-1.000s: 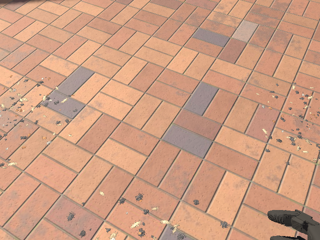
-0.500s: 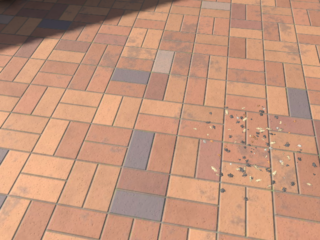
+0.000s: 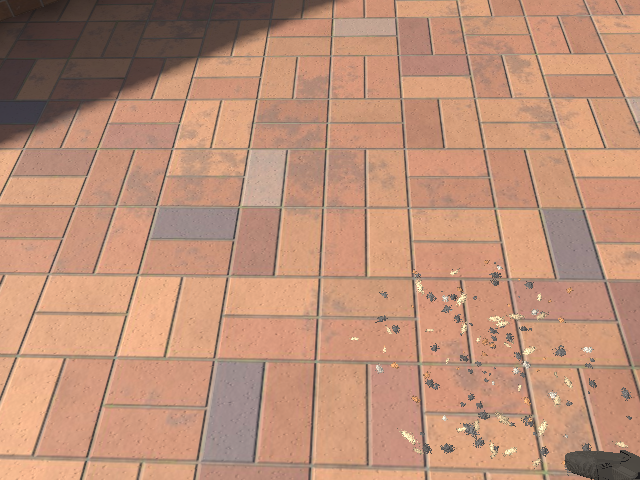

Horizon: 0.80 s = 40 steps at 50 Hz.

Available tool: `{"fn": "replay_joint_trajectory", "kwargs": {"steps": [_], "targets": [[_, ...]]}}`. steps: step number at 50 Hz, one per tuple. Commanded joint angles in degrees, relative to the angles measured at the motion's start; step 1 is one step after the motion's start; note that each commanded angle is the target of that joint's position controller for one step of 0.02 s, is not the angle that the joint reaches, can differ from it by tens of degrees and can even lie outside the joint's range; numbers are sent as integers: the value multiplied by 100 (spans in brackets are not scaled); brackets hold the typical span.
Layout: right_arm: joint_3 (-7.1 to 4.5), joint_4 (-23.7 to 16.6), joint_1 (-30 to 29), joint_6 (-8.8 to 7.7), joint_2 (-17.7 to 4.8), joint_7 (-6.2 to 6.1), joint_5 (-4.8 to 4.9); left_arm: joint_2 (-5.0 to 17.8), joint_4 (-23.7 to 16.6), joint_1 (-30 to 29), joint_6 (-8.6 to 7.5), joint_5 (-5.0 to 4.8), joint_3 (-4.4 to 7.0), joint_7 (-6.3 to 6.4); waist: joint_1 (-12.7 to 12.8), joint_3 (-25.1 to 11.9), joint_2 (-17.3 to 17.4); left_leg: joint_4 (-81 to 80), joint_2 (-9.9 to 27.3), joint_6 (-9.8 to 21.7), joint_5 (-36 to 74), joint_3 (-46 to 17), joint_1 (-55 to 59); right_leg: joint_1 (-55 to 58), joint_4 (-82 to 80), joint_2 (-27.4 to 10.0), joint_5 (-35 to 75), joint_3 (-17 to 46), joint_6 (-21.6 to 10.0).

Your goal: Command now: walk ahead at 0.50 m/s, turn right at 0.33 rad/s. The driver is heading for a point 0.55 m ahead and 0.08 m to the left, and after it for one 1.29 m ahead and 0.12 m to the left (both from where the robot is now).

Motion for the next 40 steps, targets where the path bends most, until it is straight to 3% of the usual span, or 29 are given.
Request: {"fn": "replay_joint_trajectory", "kwargs": {"steps": [1, 3, 4, 5, 6, 7, 8, 9, 10, 11, 12, 15, 18, 23, 26, 28, 30, 31, 32, 33, 34, 35, 37, 38, 40], "targets": [[-149, -475, -432, -146, -580, 60, 33, 835, -140, 282, -48, -10, 228, 35, 19, -135, -837, -353, -163, 200, -12, 134, 647, -112, -256, -1536, 1185, 969, -750], [-205, -445, -182, -180, -692, 68, 32, 870, -104, 218, -8, 17, 246, 39, -157, -111, -985, -451, -195, 407, -539, 215, 860, 154, 27, -1687, 1605, 1127, -654], [-269, -334, 222, -195, -779, 51, 12, 817, -121, 137, 13, 22, 225, 35, -392, -261, -982, -634, -305, 551, -638, 367, 1385, 188, 443, -1531, 2246, 1040, -549], [-360, -198, 878, -217, -976, 22, -39, 629, -161, 125, 21, 61, 148, 24, -698, -787, -821, -555, -74, 783, -508, 210, 2418, -19, 1401, -1202, 2567, 779, -381], [-447, -133, 1678, -217, -1346, 9, -105, 342, -243, 512, 2, 145, 33, 36, -811, -1697, 41, -338, 954, 1314, -568, -1100, 4187, -1163, 3153, -662, 1286, 372, -104], [-529, 158, 2180, -134, -1544, 80, -47, 87, -238, 1165, -71, -33, -51, 30, -639, -2125, 1799, -1317, 1825, 2047, -2315, -3704, 5457, -3006, 4811, 12, -1675, 16, 248], [-389, 121, 2127, -121, -1013, 101, 110, 647, -179, 765, -91, -112, 43, 34, -845, -1585, 979, -1664, 1775, 1868, -3642, -3951, 5213, -3692, 5393, -302, -1631, 403, 225], [-311, 56, 1739, -86, -785, 77, 99, 854, -329, 57, -95, -106, 96, 30, -899, -846, 433, -1727, 1596, 1635, -3449, -3094, 4491, -3900, 5400, -555, -1108, 195, 195], [-262, -5, 1427, -52, -709, 67, 16, 802, -419, -307, -106, -12, 79, 35, -787, -474, 61, -1797, 1365, 1561, -2768, -2461, 3785, -3752, 5170, -793, -688, -27, 196], [-224, -4, 1246, -38, -603, 58, -30, 715, -463, -433, -126, 58, 86, 21, -654, -255, 45, -1914, 1162, 1563, -2185, -2044, 3309, -3590, 4807, -984, -384, -86, 206], [-184, -1, 1173, -49, -515, 43, -71, 620, -447, -351, -126, 61, 85, 2, -520, -257, 211, -2023, 982, 1521, -1734, -1711, 3039, -3290, 4573, -1120, -185, -117, 215], [-193, 114, 1284, -87, -572, 17, 11, 375, -419, -284, -87, 57, 35, -10, -440, -275, 319, -2263, 852, 1646, -823, -1117, 2841, -3169, 4020, -1211, 7, -316, 331], [-244, 234, 1432, -46, -766, -37, 49, 248, -575, -797, -106, 92, -26, -10, -555, -150, 138, -2437, 825, 1659, -282, -699, 2914, -3391, 3055, -1267, 733, -420, 464], [-239, 467, 1846, 56, -860, -73, 118, 115, -750, -1659, -191, 34, -90, -119, -880, 32, 137, -2412, 638, 1445, -95, -121, 2993, -2964, 1555, -1041, 1948, -677, 486], [-241, 622, 2105, 145, -893, -83, 133, 149, -911, -2085, -233, -12, -85, -213, -979, 163, 143, -2237, 861, 1417, -15, -206, 3412, -2996, 1156, -937, 1848, -699, 386], [-263, 694, 2171, 216, -944, -108, 152, 225, -998, -2202, -269, -7, -60, -270, -909, 196, 180, -1995, 1021, 1344, 304, -332, 3707, -2913, 927, -876, 1461, -672, 248], [-285, 692, 2002, 293, -1029, -153, 137, 444, -864, -1612, -322, 83, 54, -265, -478, -131, 278, -1152, 850, 1129, 1891, -293, 3787, -1944, 557, -604, 1366, -786, 66], [-257, 641, 1902, 301, -984, -168, 135, 674, -647, -860, -354, 164, 163, -228, -86, -670, 213, -279, 537, 923, 2351, -123, 3504, -740, 344, -608, 2103, -833, -104], [-149, 416, 1769, 253, -706, -172, 6, 1071, -500, 19, -363, 315, 257, -159, 237, -1577, -207, 1157, 170, 648, 965, 18, 2360, 1114, 873, -1546, 3965, -59, -446], [65, 453, 2749, 177, -42, -131, -59, 1370, -486, 219, -271, 362, 286, -131, -101, -2535, -1785, 3293, -683, 199, -3827, 259, 309, 3156, 1114, -3285, 5602, 1891, -1448], [-84, 613, 2727, 163, -669, -131, 102, 977, -513, 376, -178, 277, 224, -130, 178, -3020, -1365, 4031, -601, 137, -4314, -476, 103, 2933, 877, -3261, 5032, 2275, -1531], [-201, 427, 2107, 196, -946, -146, 241, 757, -544, -20, -132, 225, 140, -102, 144, -2118, -1097, 4201, -358, 101, -4053, -355, -295, 2271, 727, -2973, 4994, 1384, -1303], [-224, 354, 1700, 353, -773, -218, 146, 459, -472, -672, -113, 159, 43, -78, -202, -1105, -710, 3732, -10, -20, -3405, -66, -181, 787, 282, -2484, 4563, 472, -1009], [-243, 370, 1830, 488, -658, -239, 138, 415, -440, -931, -124, 188, 35, -84, -436, -884, -806, 3531, 100, -67, -3188, -17, 291, 66, -24, -2335, 4242, 117, -940], [-245, 326, 2004, 704, -433, -289, 133, 476, -388, -1284, -165, 265, 73, -90, -672, -694, -949, 3306, 52, -165, -2870, 187, 792, -746, -428, -2278, 3909, -325, -1006]]}}
Velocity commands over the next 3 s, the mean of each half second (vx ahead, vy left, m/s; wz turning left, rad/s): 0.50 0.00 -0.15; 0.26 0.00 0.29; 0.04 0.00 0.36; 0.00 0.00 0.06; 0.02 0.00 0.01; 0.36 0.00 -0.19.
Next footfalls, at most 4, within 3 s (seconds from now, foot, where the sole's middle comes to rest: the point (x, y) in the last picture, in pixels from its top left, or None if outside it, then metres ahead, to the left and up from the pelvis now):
0.10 left None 0.24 0.14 -0.78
0.64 right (423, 450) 0.53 -0.11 -0.78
1.10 left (299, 443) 0.53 0.14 -0.78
1.52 right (413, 424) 0.58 -0.09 -0.78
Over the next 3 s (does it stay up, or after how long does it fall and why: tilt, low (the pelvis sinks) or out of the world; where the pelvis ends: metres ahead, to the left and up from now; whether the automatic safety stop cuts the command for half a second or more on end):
stays up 0.66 0.10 0.00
